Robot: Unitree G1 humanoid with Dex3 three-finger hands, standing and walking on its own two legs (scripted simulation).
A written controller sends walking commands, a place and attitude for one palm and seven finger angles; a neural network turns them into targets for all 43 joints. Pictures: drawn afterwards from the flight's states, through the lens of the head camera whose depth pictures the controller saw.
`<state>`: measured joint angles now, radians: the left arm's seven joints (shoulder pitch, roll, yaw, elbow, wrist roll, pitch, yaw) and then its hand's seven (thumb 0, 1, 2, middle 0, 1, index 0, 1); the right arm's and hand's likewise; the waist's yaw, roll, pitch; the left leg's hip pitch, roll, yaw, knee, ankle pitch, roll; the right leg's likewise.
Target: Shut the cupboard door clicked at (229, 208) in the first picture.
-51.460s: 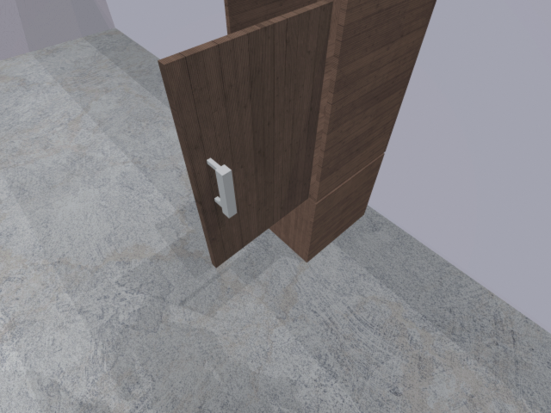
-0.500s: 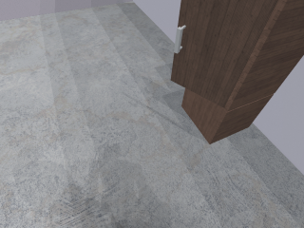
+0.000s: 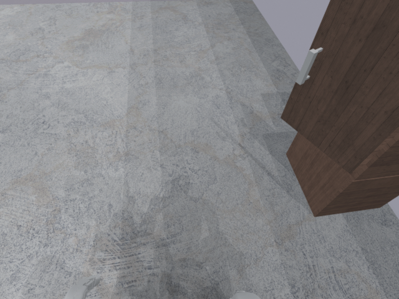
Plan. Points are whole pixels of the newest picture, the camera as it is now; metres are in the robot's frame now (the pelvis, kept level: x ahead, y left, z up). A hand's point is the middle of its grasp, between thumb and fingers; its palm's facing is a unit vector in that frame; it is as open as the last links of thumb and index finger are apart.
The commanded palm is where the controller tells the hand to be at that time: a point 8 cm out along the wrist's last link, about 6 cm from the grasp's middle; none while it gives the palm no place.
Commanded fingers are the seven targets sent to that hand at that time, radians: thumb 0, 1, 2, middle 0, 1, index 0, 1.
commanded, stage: walk to a spot facing it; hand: left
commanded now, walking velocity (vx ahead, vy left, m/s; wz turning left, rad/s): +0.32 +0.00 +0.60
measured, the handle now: (309, 66) +0.87 -0.41 -0.04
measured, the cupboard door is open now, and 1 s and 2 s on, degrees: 27 27 27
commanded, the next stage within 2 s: turn to face it in 0.92 s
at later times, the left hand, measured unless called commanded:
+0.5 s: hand out of the picture +0.02 +0.10 -0.16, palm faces +0.43 -0.87 -0.24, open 7.4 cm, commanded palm none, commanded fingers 0.00 0.90 0.90 -0.20 -0.30 -0.20 -0.30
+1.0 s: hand (91, 244) +0.27 +0.27 -0.16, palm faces +0.59 -0.78 -0.22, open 7.4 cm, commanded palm none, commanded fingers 0.00 0.90 0.90 -0.20 -0.30 -0.20 -0.30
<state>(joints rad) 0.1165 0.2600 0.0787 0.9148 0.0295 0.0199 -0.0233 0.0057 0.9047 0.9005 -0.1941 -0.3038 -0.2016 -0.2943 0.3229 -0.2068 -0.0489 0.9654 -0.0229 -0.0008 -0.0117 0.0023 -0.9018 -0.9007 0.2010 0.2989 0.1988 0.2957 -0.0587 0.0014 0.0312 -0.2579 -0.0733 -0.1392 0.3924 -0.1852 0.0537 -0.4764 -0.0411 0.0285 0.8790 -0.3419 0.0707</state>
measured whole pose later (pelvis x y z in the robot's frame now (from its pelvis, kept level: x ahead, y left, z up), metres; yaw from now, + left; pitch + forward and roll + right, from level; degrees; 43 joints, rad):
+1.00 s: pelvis +0.26 +0.02 +0.00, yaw +38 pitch +2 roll -2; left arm 0.08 0.25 0.07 0.84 0.02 0.02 0.00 0.00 0.91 0.90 -0.19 -0.30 -0.20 -0.29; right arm 0.26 -0.19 -0.03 0.93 -0.02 0.01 0.00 0.00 -0.90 -0.90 0.20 0.30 0.20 0.30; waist -0.05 -0.02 0.06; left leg -0.26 -0.07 -0.07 0.45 -0.23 0.08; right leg -0.54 -0.09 0.03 0.94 -0.31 0.11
